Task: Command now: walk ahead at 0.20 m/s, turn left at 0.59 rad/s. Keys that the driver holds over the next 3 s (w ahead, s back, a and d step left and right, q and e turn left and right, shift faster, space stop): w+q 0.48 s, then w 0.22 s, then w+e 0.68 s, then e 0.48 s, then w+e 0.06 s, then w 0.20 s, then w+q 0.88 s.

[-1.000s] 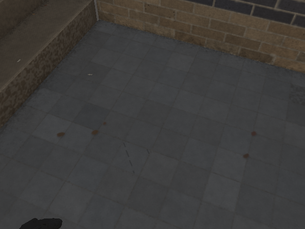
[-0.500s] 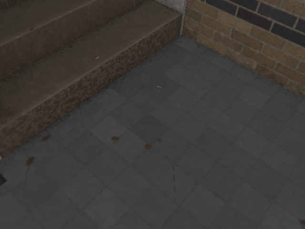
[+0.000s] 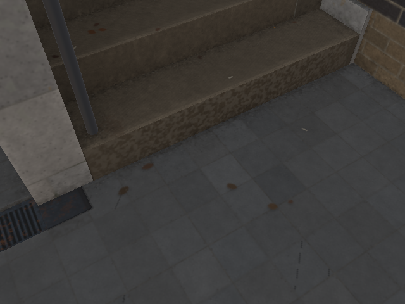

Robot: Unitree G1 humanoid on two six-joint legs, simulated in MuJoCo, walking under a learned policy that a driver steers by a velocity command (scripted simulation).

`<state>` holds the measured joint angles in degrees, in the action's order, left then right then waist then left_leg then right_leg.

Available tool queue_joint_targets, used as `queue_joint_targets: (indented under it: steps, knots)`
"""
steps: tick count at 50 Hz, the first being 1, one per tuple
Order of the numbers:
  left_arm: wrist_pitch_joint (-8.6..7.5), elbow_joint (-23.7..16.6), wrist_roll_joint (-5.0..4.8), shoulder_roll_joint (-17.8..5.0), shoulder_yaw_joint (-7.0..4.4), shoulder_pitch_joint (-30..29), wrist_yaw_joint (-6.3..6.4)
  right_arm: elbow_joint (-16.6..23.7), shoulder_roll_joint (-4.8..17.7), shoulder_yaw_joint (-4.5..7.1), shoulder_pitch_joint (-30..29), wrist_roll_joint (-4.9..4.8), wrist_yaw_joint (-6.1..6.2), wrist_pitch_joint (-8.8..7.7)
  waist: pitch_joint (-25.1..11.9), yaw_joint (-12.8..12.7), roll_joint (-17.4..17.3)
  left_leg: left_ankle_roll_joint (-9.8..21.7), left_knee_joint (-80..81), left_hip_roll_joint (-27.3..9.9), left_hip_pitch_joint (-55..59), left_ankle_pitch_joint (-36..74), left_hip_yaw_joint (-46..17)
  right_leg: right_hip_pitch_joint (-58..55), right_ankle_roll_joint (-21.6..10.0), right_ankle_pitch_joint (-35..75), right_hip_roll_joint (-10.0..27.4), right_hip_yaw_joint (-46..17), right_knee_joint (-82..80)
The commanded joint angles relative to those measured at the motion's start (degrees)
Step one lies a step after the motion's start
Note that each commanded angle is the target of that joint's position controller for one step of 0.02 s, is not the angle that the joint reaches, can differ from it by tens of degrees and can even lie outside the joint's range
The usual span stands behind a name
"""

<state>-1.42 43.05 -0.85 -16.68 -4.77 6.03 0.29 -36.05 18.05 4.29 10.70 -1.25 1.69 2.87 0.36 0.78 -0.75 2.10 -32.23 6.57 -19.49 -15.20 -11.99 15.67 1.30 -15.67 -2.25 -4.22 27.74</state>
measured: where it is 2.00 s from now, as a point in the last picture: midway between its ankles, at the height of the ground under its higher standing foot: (162, 259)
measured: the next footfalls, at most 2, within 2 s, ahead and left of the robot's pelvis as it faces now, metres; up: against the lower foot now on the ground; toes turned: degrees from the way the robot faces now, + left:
left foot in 0.46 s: +0.25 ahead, +0.22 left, +0.00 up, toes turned +20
right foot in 1.00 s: +0.64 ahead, +0.16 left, +0.00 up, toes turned +16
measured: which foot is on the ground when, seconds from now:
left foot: down 0.00-0.00, up 0.02-0.44, down 0.46-1.00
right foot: down 0.00-0.48, up 0.50-0.98, down 1.00-1.00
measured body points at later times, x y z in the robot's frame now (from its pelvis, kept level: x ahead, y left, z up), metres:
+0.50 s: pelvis +0.15 +0.08 -0.02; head +0.19 +0.10 +0.43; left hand +0.07 +0.37 -0.14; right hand +0.45 -0.09 -0.08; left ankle +0.21 +0.20 -0.74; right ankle +0.01 -0.12 -0.71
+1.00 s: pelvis +0.43 +0.18 -0.02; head +0.47 +0.19 +0.43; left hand +0.58 +0.47 -0.09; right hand +0.56 -0.09 -0.13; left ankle +0.21 +0.20 -0.73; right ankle +0.60 +0.15 -0.74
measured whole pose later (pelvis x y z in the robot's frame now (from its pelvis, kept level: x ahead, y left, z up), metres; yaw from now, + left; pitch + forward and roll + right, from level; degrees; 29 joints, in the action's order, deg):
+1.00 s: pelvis +0.43 +0.18 -0.02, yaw +17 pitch +3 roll +1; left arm -5.9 38.5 -0.4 -15.2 -1.3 2.9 -3.7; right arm -44.0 17.9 4.2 19.7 0.1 1.8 -3.5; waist 1.1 2.8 1.6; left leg 2.2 -20.7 3.4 5.0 -26.4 3.1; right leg 30.7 -5.0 0.7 -1.4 1.6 27.3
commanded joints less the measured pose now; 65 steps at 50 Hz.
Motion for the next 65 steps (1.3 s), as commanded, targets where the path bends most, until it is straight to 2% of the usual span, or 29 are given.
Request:
queue_joint_targets:
  steps: [1,2,4,9,14,19,21,23,24,25,26,27,29,30,35,39,43,47,49,50,51,52,53,54,56,58,60,62,65]
  knots:
    - [-0.95,-1.1,1.56,-13.1,-3.27,10.3,0.25,5.4,2.8,0.68,-0.2,-0.12,0.07,-1.32,-5.7,-2.8,11.5,1.2,-14.5,1.6,-20.4,-21.8,1.7,-20.0,-11.1,-14.1,20.7,-23.7,-13.6]
    - [-1.87,-1.4,2.77,-13.2,-3.41,8.9,-0.2,7.1,6.7,1.56,-3.3,0.3,-0.1,-2.44,-0.2,-3.1,13.5,0.0,-23.2,-3.4,-27.0,-17.4,1.5,-14.1,-15.9,-22.3,26.1,-33.1,-17.3]
    - [-2.49,-3.1,1.07,-8.0,-1.91,3.2,0.8,4.8,9.5,2.8,-1.4,0.61,-0.56,-2.67,2.7,-1.2,10.2,-2.0,-29.2,-6.3,-27.8,-8.7,2.5,-12.9,-12.1,-20.0,20.3,-22.5,-17.5]
    - [-3.2,-2.0,1.27,-6.9,-1.13,8.5,1.43,5.6,4.2,1.41,-3.5,-0.1,-2.02,-3.75,2.7,-4.2,7.7,-4.7,-31.8,-9.1,-29.1,3.3,6.7,-14.0,-10.3,-4.0,16.5,-7.0,-19.3]
    - [-3.24,-1.0,1.07,-9.3,-1.6,10.8,0.74,7.7,2.3,0.37,-7.6,-0.09,-3.13,-4.29,3.9,-6.0,7.6,-5.4,-19.2,-11.1,-26.0,8.5,9.5,-14.6,-10.7,5.2,17.0,1.4,-19.9]
    - [-2.76,0.6,-0.56,-11.9,-2.42,12.5,0.0,9.3,1.9,-0.24,-10.5,-0.41,-4.64,-4.41,6.0,-6.2,7.0,-1.7,-8.4,-10.9,-18.6,5.5,14.0,-14.8,-9.4,9.2,18.9,6.9,-18.5]
    - [-2.3,0.8,-1.12,-13.3,-2.84,12.0,-0.15,9.4,3.4,0.49,-8.4,-0.19,-4.84,-4.23,4.3,-3.8,7.8,1.0,-5.5,-8.3,-12.1,1.7,16.5,-15.8,-8.4,24.2,19.5,9.3,-13.4]
    - [-1.96,0.9,-1.33,-12.4,-2.37,12.1,0.15,5.3,8.1,3.45,6.0,-0.14,-4.23,-3.72,-5.2,4.4,5.2,4.7,-0.2,-2.3,10.7,4.8,19.5,-11.2,-5.4,44.7,16.1,15.5,7.6]
    - [-2.35,-0.3,0.28,-9.6,-1.15,12.8,0.34,3.1,12.1,5.27,16.9,-0.78,-3.19,-3.12,-11.3,9.2,-0.4,7.8,-0.2,-7.8,29.1,3.8,9.1,3.4,-2.6,29.6,14.1,15.7,25.6]
    - [-3.8,-4.7,2.35,-1.5,1.63,16.0,-0.18,3.9,18.7,5.42,14.9,-0.83,-2.87,-3.9,-17.2,2.4,-18.5,18.0,9.6,-24.0,41.4,-12.1,-27.3,25.5,0.4,-17.5,2.9,9.9,45.3]
    - [-5.4,-3.9,-0.12,-7.7,0.46,10.8,-0.62,5.1,12.6,3.6,15.8,-0.36,-3.33,-5.1,-20.9,6.9,-9.9,18.3,16.7,-26.6,41.1,-16.0,-34.6,29.8,-0.4,-16.0,3.6,-1.0,51.0]
    - [-6.02,-5.2,-2.01,-10.1,-0.23,6.9,-0.94,3.8,9.8,2.56,14.0,0.35,-3.58,-5.92,-12.4,6.4,-7.8,15.9,16.4,-25.4,35.6,-9.5,-25.7,33.7,-1.7,-10.5,5.9,0.0,50.9]
    - [-6.3,-4.4,0.19,-8.8,0.13,6.4,-0.37,3.9,7.1,1.53,7.0,0.67,-3.5,-6.33,-5.5,1.9,-2.5,13.2,16.0,-20.8,20.8,4.0,-12.7,28.0,-2.3,-2.4,10.3,0.6,42.5]
    - [-5.69,-3.7,0.41,-8.6,0.01,7.9,-0.54,4.4,5.7,0.88,4.5,1.38,-3.37,-6.51,-4.3,-0.2,-3.7,12.6,17.5,-18.9,16.0,8.8,-9.1,24.1,-2.2,0.2,11.5,0.2,40.4]
    - [-4.18,-4.0,1.45,-5.1,1.18,4.4,-0.94,1.1,7.1,1.14,4.8,1.12,-1.83,-7.5,0.7,-1.1,-2.1,12.6,23.6,-17.1,10.5,19.7,-0.8,25.1,1.0,9.8,10.5,2.4,30.3]
    - [-5.0,-4.7,0.42,-3.4,2.07,-2.8,-1.87,-1.1,7.1,0.96,6.6,1.26,-1.2,-7.55,2.9,1.6,-2.7,8.6,25.4,-13.9,11.0,19.1,7.9,21.6,0.5,24.8,7.6,5.3,12.9]
    - [-5.2,-7.5,-0.47,-1.6,2.7,-9.5,-3.08,-3.8,6.9,1.31,9.1,0.6,-0.91,-8.26,4.9,3.3,-2.2,6.8,24.8,-16.4,17.1,21.9,10.7,20.6,-2.1,27.5,5.5,4.2,3.2]
    - [-4.97,-8.3,-0.16,-4.5,1.85,-6.8,-4.06,-4.8,8.3,2.24,8.8,0.57,-0.59,-7.74,-0.1,1.6,-2.8,5.5,15.9,-19.4,25.9,42.6,12.5,18.2,-6.3,17.4,2.4,5.0,2.5]
    - [-5.03,-7.3,0.94,-8.6,0.11,2.5,-4.15,-4.0,8.8,2.17,6.4,1.91,1.03,-6.62,-4.1,-3.6,-2.6,2.4,-1.3,-17.1,27.9,63.5,13.6,11.5,-8.3,15.2,-2.0,8.3,-1.7]
    - [-5.29,-5.7,1.14,-9.7,-0.72,10.5,-3.58,-3.4,8.9,1.73,6.3,2.24,1.68,-6.49,-10.5,-7.1,-2.6,0.1,-14.8,-15.0,20.2,59.2,14.6,-4.1,-10.6,25.2,-0.6,5.5,-3.9]
    - [-5.45,-6.3,2.43,-15.7,-2.22,14.1,-3.04,-1.8,3.8,-0.04,14.0,3.2,1.01,-7.37,-19.9,-3.3,9.7,-4.4,-37.0,-8.1,-8.4,22.7,14.0,-35.0,-20.9,41.2,14.7,-15.4,4.6]
    - [-5.04,-5.9,1.18,-12.2,-1.71,16.2,-2.22,-2.5,4.1,-1.46,14.2,3.81,0.19,-8.75,-29.0,-6.3,12.9,-5.4,-51.5,-0.3,-21.1,-17.8,7.4,-45.1,-27.6,41.7,22.2,-34.7,-1.3]
    - [-4.88,-6.6,1.54,-9.6,-0.93,14.1,-1.1,-2.8,9.2,-0.14,12.4,1.83,-0.82,-9.33,-27.5,-7.0,4.5,-3.5,-51.7,-5.3,-23.2,-12.1,1.8,-41.3,-23.1,30.1,20.7,-31.7,-3.9]
    - [-4.19,-7.3,1.15,-9.4,-0.82,10.1,-0.59,-0.2,7.6,-1.07,6.4,1.32,-0.73,-9.67,-19.4,-6.1,1.6,-3.0,-48.3,-7.7,-23.3,-7.9,3.8,-30.5,-20.9,24.5,18.9,-25.6,-6.6]
    - [-2.29,-7.8,0.66,-8.0,-0.06,4.5,0.07,2.5,7.0,-1.37,1.5,2.8,-0.02,-9.28,-8.7,-1.6,-1.5,-3.6,-43.2,-10.5,-18.2,-7.7,5.4,-10.3,-20.0,34.2,15.5,-17.7,-10.8]
    - [-3.24,-11.1,3.08,-10.0,-0.87,0.4,-0.45,0.0,6.5,-1.53,3.7,3.59,1.61,-6.85,-2.8,-1.1,0.1,-6.7,-40.8,-6.7,-17.3,-12.1,6.6,-3.0,-17.6,67.1,15.7,-14.5,-7.4]
    - [-1.58,-10.0,2.05,-11.3,-1.1,2.5,0.53,-1.4,5.8,-1.97,8.5,4.1,2.86,-4.9,-9.7,1.1,3.0,-8.8,-38.5,-5.2,-14.8,-8.3,6.2,-2.5,-15.6,69.5,12.3,-9.9,-4.8]
    - [1.62,-11.4,1.03,-10.9,-0.98,-0.4,1.79,-2.1,5.4,-1.96,8.5,3.09,2.86,-3.67,-12.8,2.2,4.8,-9.9,-33.4,-4.2,-12.0,-1.8,7.4,0.9,-13.2,57.6,7.8,-6.3,-4.0]
    - [5.37,-12.6,0.9,-9.3,-0.2,-3.0,3.07,-1.4,3.0,-2.7,5.6,2.95,1.37,-3.19,-11.9,1.9,7.8,-10.1,-23.7,-4.6,-7.9,5.5,7.9,6.4,-10.9,38.6,4.4,-7.0,-3.4]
